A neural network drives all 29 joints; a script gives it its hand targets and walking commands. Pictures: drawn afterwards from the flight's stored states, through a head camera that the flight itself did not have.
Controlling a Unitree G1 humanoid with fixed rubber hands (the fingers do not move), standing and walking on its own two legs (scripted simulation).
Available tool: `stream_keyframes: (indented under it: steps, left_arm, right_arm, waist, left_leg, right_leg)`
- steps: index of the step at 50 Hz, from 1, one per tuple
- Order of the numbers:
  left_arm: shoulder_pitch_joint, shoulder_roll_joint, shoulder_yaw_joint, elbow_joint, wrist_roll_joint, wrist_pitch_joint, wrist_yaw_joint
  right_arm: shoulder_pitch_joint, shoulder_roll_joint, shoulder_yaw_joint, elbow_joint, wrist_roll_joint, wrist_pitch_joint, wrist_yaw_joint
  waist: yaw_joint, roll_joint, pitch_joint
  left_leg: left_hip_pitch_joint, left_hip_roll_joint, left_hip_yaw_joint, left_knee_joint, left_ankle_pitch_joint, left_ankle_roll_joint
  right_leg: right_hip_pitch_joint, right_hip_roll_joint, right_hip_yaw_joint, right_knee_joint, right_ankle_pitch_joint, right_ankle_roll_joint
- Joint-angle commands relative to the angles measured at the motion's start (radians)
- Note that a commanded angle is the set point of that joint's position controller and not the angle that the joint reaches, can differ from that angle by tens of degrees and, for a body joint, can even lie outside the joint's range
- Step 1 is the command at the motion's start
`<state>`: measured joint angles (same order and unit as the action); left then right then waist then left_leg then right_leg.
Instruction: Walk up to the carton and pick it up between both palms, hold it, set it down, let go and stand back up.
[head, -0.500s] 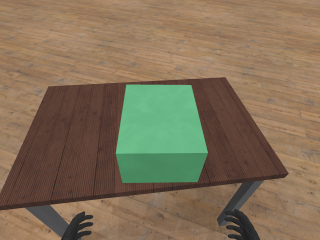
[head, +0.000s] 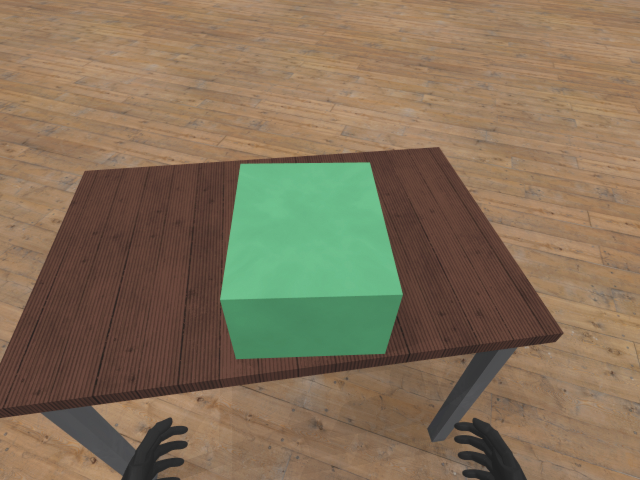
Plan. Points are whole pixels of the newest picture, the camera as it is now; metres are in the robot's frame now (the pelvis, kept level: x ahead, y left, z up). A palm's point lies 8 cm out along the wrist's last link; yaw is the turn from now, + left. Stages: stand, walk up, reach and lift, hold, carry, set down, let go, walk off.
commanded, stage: let go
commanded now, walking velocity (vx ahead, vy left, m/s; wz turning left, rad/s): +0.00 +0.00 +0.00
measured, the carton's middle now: (308, 252) +0.51 +0.02 -0.04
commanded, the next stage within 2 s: stand in 0.04 s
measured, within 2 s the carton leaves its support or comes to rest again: neither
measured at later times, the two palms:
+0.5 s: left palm out of the picture +0.16 +0.23 -0.10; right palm out of the picture +0.01 -0.26 -0.12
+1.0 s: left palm out of the picture +0.14 +0.23 -0.12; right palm out of the picture +0.00 -0.26 -0.14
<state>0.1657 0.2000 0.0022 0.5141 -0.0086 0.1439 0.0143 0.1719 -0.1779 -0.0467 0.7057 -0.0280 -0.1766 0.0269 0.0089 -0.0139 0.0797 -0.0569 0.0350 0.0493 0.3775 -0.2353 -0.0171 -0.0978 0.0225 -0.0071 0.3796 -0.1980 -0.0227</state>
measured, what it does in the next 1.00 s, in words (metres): stands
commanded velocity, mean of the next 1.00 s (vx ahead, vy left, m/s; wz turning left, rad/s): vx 0.00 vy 0.00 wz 0.00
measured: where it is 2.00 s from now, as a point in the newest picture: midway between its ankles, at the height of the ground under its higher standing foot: outside the picture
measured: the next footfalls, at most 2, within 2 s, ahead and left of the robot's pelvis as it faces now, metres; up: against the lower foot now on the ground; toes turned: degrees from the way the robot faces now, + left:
none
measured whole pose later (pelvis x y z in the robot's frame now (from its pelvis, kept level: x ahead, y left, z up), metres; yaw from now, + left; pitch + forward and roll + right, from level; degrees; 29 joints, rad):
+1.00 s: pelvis +0.01 +0.01 -0.01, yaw -11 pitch +2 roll +1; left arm 0.34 0.19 0.04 0.69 0.03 -0.01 0.03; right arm 0.33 -0.25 -0.09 0.84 -0.03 0.04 -0.01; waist -0.02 0.00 -0.03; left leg -0.20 0.07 0.22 0.54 -0.36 0.00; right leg -0.34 0.07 0.16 0.60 -0.28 0.00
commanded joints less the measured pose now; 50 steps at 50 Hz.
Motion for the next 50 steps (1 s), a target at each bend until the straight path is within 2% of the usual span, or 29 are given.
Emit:
stream_keyframes:
  steps: [1, 2, 3, 4, 6, 8, 11, 19, 33, 35, 36, 37, 38, 39, 40, 41, 43, 44, 45, 46, 47, 49, 50]
  left_arm:
    - [-0.034, 0.076, 0.008, -0.106, -0.018, -0.014, 0.001]
    - [-0.046, 0.085, 0.017, -0.121, -0.017, -0.013, -0.002]
    - [0.101, 0.205, 0.075, -0.016, 0.07, -0.108, -0.012]
    - [0.061, 0.228, 0.085, -0.014, 0.085, -0.151, -0.016]
    - [-0.001, 0.142, 0.073, -0.039, 0.066, -0.175, -0.024]
    - [0.016, 0.114, 0.067, -0.031, 0.055, -0.174, -0.03]
    - [0.061, 0.126, 0.071, -0.015, 0.059, -0.178, -0.032]
    - [0.116, 0.13, 0.073, 0.004, 0.055, -0.19, -0.029]
    - [0.14, 0.108, 0.072, 0.024, 0.048, -0.183, -0.011]
    - [0.166, 0.101, 0.068, 0.044, 0.04, -0.18, -0.007]
    - [0.16, 0.098, 0.066, 0.047, 0.039, -0.179, -0.005]
    - [0.156, 0.103, 0.067, 0.052, 0.044, -0.178, 0.0]
    - [0.171, 0.094, 0.066, 0.06, 0.042, -0.179, 0.003]
    - [0.159, 0.111, 0.068, 0.063, 0.045, -0.179, 0.003]
    - [0.161, 0.115, 0.073, 0.064, 0.042, -0.179, 0.003]
    - [0.179, 0.113, 0.071, 0.067, 0.042, -0.18, 0.004]
    - [0.177, 0.109, 0.07, 0.078, 0.046, -0.178, 0.007]
    - [0.178, 0.102, 0.068, 0.082, 0.044, -0.178, 0.008]
    - [0.169, 0.086, 0.065, 0.088, 0.043, -0.176, 0.009]
    - [0.181, 0.088, 0.063, 0.092, 0.04, -0.176, 0.011]
    - [0.18, 0.1, 0.069, 0.1, 0.043, -0.176, 0.011]
    - [0.177, 0.104, 0.069, 0.11, 0.04, -0.173, 0.018]
    - [0.198, 0.108, 0.071, 0.116, 0.041, -0.172, 0.019]
  right_arm:
    - [-0.036, -0.127, -0.045, -0.153, 0.006, -0.03, -0.007]
    - [-0.037, -0.125, -0.046, -0.154, 0.008, -0.029, -0.009]
    - [-0.009, -0.19, -0.076, -0.088, -0.023, 0.105, -0.014]
    - [0.084, -0.188, -0.08, -0.108, -0.01, 0.166, -0.024]
    - [0.1, -0.184, -0.071, -0.091, 0.005, 0.203, -0.018]
    - [0.073, -0.183, -0.07, -0.093, -0.003, 0.208, -0.012]
    - [0.058, -0.183, -0.066, -0.091, -0.017, 0.205, -0.008]
    - [0.117, -0.206, -0.066, -0.041, -0.018, 0.192, -0.012]
    - [0.181, -0.197, -0.059, 0.023, -0.013, 0.198, -0.022]
    - [0.181, -0.207, -0.06, 0.033, -0.009, 0.198, -0.026]
    - [0.185, -0.206, -0.063, 0.038, -0.006, 0.197, -0.026]
    - [0.197, -0.201, -0.061, 0.042, -0.004, 0.199, -0.027]
    - [0.188, -0.206, -0.065, 0.043, -0.007, 0.199, -0.026]
    - [0.192, -0.196, -0.063, 0.048, -0.004, 0.199, -0.026]
    - [0.197, -0.185, -0.06, 0.056, 0.001, 0.199, -0.028]
    - [0.19, -0.197, -0.062, 0.055, -0.001, 0.2, -0.028]
    - [0.207, -0.188, -0.061, 0.065, -0.001, 0.2, -0.03]
    - [0.201, -0.199, -0.064, 0.065, -0.002, 0.201, -0.034]
    - [0.212, -0.197, -0.067, 0.076, -0.001, 0.204, -0.035]
    - [0.202, -0.21, -0.071, 0.075, -0.003, 0.207, -0.036]
    - [0.193, -0.196, -0.066, 0.076, 0.001, 0.208, -0.037]
    - [0.207, -0.197, -0.067, 0.091, 0.0, 0.209, -0.038]
    - [0.211, -0.19, -0.067, 0.097, 0.003, 0.21, -0.039]
  waist:
    - [0.023, -0.006, -0.094]
    - [0.034, -0.007, -0.088]
    - [0.021, 0.111, -0.069]
    - [-0.047, 0.03, -0.127]
    - [-0.046, -0.012, -0.13]
    - [-0.034, -0.022, -0.139]
    - [-0.022, 0.036, -0.114]
    - [-0.021, 0.001, -0.136]
    - [-0.035, 0.0, -0.109]
    - [-0.026, -0.016, -0.083]
    - [-0.034, 0.019, -0.094]
    - [-0.04, -0.026, -0.095]
    - [-0.032, -0.025, -0.111]
    - [-0.042, -0.011, -0.094]
    - [-0.037, -0.011, -0.096]
    - [-0.026, 0.017, -0.102]
    - [-0.042, -0.013, -0.109]
    - [-0.034, -0.002, -0.105]
    - [-0.045, -0.001, -0.088]
    - [-0.037, 0.024, -0.1]
    - [-0.033, -0.003, -0.098]
    - [-0.042, -0.002, -0.085]
    - [-0.036, 0.005, -0.103]
  left_leg:
    - [-0.067, -0.046, 0.043, -0.011, 0.137, -0.016]
    - [-0.08, -0.049, 0.042, -0.003, 0.138, -0.016]
    - [-0.016, 0.08, -0.008, 0.082, 0.091, -0.01]
    - [-0.061, 0.085, -0.011, 0.091, 0.024, -0.011]
    - [-0.122, 0.079, 0.004, 0.1, -0.076, -0.003]
    - [-0.136, 0.083, -0.004, 0.096, -0.148, 0.01]
    - [-0.175, 0.106, -0.031, 0.055, -0.186, 0.029]
    - [-0.174, 0.112, -0.02, 0.032, -0.151, 0.038]
    - [-0.136, 0.116, 0.028, 0.035, -0.076, 0.051]
    - [-0.166, 0.123, 0.031, 0.01, -0.103, 0.07]
    - [-0.143, 0.115, 0.043, 0.021, -0.094, 0.07]
    - [-0.138, 0.114, 0.039, 0.03, -0.092, 0.071]
    - [-0.118, 0.115, 0.048, 0.041, -0.075, 0.071]
    - [-0.12, 0.104, 0.05, 0.042, -0.061, 0.066]
    - [-0.124, 0.104, 0.047, 0.043, -0.069, 0.068]
    - [-0.109, 0.111, 0.054, 0.048, -0.07, 0.069]
    - [-0.09, 0.114, 0.054, 0.057, -0.038, 0.069]
    - [-0.085, 0.113, 0.054, 0.051, -0.029, 0.074]
    - [-0.08, 0.12, 0.048, 0.046, -0.022, 0.077]
    - [-0.079, 0.129, 0.05, 0.041, -0.013, 0.083]
    - [-0.075, 0.126, 0.056, 0.044, 0.002, 0.082]
    - [-0.077, 0.123, 0.07, 0.063, 0.028, 0.082]
    - [-0.061, 0.109, 0.079, 0.076, 0.022, 0.08]
  right_leg:
    - [0.006, -0.01, 0.004, -0.043, 0.087, 0.0]
    - [0.003, -0.011, 0.002, -0.039, 0.083, 0.002]
    - [-0.222, -0.093, 0.127, 0.017, 0.297, 0.027]
    - [-0.144, -0.1, 0.12, 0.047, 0.35, 0.021]
    - [-0.175, -0.077, 0.13, 0.064, 0.319, 0.016]
    - [-0.221, -0.065, 0.139, 0.055, 0.233, 0.014]
    - [-0.25, -0.052, 0.149, 0.067, 0.164, 0.016]
    - [-0.243, -0.054, 0.194, 0.08, 0.161, 0.01]
    - [-0.277, -0.03, 0.204, 0.121, 0.192, 0.005]
    - [-0.278, -0.021, 0.182, 0.129, 0.149, 0.016]
    - [-0.289, -0.022, 0.187, 0.12, 0.155, 0.014]
    - [-0.289, -0.021, 0.193, 0.122, 0.16, 0.012]
    - [-0.289, -0.025, 0.192, 0.122, 0.181, 0.012]
    - [-0.297, -0.025, 0.205, 0.125, 0.185, 0.009]
    - [-0.302, -0.026, 0.21, 0.121, 0.166, 0.006]
    - [-0.307, -0.024, 0.202, 0.12, 0.172, 0.007]
    - [-0.306, -0.017, 0.192, 0.133, 0.201, 0.005]
    - [-0.323, -0.015, 0.2, 0.136, 0.188, 0.004]
    - [-0.331, -0.016, 0.195, 0.141, 0.182, 0.006]
    - [-0.323, -0.013, 0.191, 0.147, 0.186, 0.007]
    - [-0.314, -0.01, 0.185, 0.155, 0.192, 0.009]
    - [-0.315, -0.017, 0.193, 0.15, 0.238, 0.002]
    - [-0.31, -0.018, 0.205, 0.143, 0.233, 0.0]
